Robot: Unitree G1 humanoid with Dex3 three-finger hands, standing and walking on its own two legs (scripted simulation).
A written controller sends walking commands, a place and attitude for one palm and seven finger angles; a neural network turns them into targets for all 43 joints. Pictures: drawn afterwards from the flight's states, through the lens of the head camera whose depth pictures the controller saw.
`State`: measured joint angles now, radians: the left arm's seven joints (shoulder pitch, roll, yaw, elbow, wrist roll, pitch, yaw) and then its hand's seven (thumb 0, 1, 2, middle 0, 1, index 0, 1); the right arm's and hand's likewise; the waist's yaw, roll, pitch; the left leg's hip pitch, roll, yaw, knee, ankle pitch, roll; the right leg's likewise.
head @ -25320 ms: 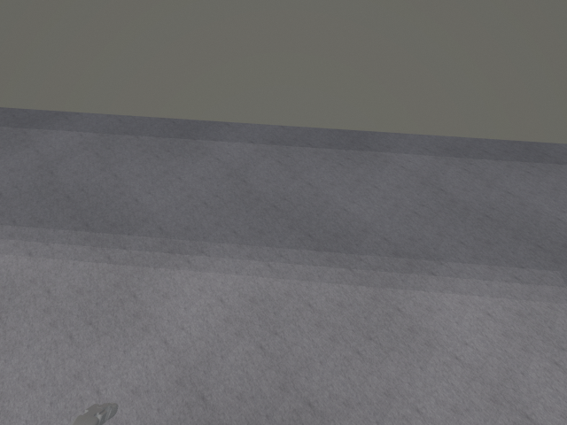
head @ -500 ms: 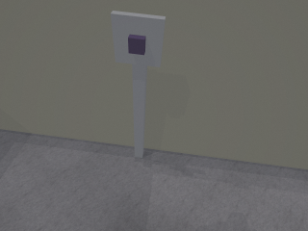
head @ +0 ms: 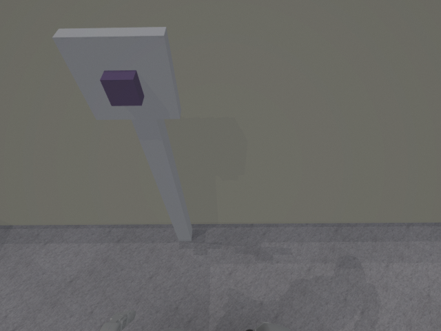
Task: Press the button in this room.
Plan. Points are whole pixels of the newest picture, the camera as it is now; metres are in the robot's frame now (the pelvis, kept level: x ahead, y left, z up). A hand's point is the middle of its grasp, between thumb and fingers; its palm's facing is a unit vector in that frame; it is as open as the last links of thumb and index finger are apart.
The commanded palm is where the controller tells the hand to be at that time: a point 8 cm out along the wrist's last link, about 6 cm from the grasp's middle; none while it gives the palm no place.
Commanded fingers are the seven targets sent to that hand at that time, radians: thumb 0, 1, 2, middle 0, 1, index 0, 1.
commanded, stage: come to a stop and stand still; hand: left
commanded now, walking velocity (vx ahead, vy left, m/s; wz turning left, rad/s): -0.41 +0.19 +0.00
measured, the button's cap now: (123, 87) +0.51 +0.20 +0.15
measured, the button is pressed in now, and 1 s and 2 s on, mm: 0 0 0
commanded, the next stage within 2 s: look again from close up in 1.92 s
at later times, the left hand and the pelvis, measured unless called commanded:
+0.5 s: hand out of the picture +0.07 +0.26 -0.18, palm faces +0.04 -0.98 -0.19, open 7.4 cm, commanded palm none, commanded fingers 0.00 0.90 0.90 -0.20 -0.30 -0.20 -0.30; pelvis +0.04 +0.07 +0.01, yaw -1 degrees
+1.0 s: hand out of the picture +0.06 +0.19 -0.15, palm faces -0.05 -0.97 -0.24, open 7.3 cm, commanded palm none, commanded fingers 0.00 0.90 0.90 -0.20 -0.30 -0.20 -0.30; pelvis -0.01 +0.01 +0.01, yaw -3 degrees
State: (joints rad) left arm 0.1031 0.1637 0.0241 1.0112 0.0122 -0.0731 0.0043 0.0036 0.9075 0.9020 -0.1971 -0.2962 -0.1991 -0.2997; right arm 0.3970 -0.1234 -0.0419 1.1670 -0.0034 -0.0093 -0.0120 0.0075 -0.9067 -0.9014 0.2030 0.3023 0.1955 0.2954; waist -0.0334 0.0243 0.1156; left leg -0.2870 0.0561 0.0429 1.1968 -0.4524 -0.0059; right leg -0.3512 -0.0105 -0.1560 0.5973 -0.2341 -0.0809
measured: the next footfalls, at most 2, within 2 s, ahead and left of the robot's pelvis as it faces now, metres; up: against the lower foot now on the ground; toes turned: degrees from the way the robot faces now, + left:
left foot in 0.38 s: +0.08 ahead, +0.15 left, +0.00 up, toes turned +3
right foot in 0.98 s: -0.01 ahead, -0.10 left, +0.00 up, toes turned -6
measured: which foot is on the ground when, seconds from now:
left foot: up 0.00-0.36, down 0.38-0.98, up 1.00-1.00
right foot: down 0.00-0.40, up 0.42-0.96, down 0.98-1.00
